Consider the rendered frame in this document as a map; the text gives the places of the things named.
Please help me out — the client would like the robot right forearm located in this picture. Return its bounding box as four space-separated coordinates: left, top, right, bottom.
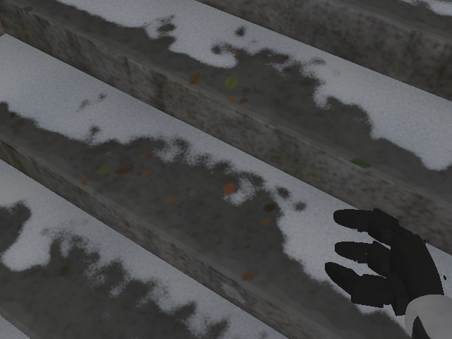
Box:
405 295 452 339

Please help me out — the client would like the robot right hand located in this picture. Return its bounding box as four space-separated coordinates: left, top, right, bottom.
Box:
325 208 446 316

